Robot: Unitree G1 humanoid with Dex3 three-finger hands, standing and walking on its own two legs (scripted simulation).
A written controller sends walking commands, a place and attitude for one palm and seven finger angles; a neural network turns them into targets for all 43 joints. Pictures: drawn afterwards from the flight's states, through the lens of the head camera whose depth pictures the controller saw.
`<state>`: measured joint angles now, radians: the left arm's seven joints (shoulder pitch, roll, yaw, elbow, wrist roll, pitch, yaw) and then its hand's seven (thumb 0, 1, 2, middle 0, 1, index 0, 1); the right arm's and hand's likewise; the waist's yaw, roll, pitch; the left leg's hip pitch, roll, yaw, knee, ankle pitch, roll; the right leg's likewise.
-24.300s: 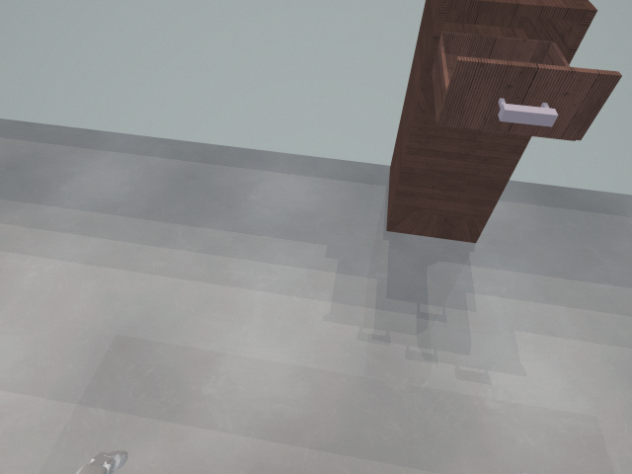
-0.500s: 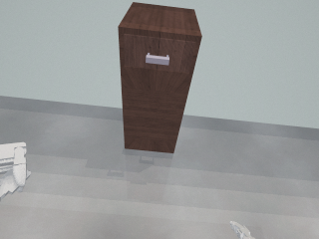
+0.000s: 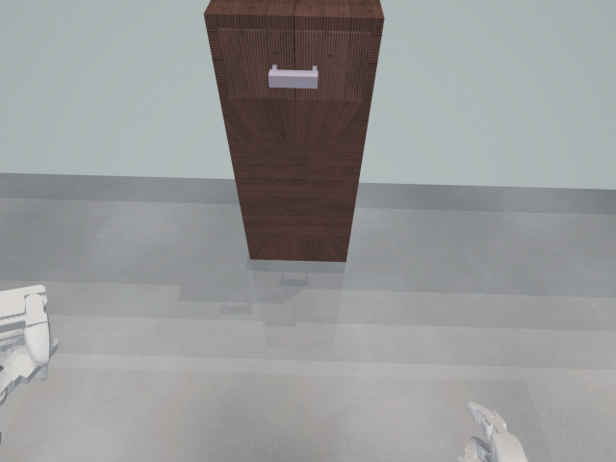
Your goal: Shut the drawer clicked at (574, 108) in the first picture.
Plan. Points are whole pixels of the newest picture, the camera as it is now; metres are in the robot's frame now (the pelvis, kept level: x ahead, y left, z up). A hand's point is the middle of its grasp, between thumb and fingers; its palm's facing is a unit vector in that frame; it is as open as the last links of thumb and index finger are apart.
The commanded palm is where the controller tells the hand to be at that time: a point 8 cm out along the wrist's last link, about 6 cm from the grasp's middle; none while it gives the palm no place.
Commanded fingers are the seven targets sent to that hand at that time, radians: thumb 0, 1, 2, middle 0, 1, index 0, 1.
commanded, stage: stop stepping back and stand still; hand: left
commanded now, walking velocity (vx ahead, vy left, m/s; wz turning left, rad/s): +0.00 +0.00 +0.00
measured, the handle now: (294, 74) +0.90 +0.08 +0.04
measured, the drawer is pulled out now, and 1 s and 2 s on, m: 0.00 0.00 0.00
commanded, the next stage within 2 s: let the arm hang, fingers relaxed in 0.40 s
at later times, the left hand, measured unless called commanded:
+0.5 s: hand (73, 338) +0.20 +0.23 +0.15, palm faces +0.32 -0.82 -0.47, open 3.3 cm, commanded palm none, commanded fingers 0.00 0.90 0.90 -1.36 -1.56 -1.36 -1.56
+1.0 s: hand out of the picture -0.05 +0.22 -0.16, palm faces +0.02 -0.97 -0.25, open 4.5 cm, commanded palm none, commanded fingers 0.00 0.90 0.90 -0.36 -0.47 -0.36 -0.47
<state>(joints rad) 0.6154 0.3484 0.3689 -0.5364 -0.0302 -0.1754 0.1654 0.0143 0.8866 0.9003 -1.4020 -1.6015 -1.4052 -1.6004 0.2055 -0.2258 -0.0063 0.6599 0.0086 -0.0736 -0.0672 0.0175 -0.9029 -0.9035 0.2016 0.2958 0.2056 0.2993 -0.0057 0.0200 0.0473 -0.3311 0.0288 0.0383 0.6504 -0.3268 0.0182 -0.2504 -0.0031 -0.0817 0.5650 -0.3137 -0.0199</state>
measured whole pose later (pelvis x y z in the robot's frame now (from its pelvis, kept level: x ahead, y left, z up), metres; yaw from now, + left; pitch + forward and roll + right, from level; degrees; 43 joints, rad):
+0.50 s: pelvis +0.01 -0.01 +0.01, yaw -1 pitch +0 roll +0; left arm 0.66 0.37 0.33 -0.55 -0.03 -0.19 0.14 0.02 0.89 0.90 -1.40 -1.60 -1.40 -1.60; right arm 0.18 -0.21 0.00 0.59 0.01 -0.06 -0.08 0.02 -0.90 -0.90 0.20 0.30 0.20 0.30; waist 0.01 0.00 0.05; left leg -0.24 0.03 0.05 0.48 -0.24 0.00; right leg -0.18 0.01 -0.06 0.46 -0.27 -0.02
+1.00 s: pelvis -0.03 +0.01 +0.01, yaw +2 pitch -1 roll -1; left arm 0.32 0.24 0.01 1.04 0.02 0.03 0.02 0.01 0.90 0.90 -0.71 -0.90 -0.72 -0.89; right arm 0.28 -0.20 0.00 1.03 -0.02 0.05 -0.01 0.01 -0.91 -0.90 0.20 0.30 0.20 0.30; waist 0.00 0.00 0.08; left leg -0.28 0.00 0.02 0.47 -0.17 0.03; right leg -0.21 -0.02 -0.09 0.44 -0.21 0.00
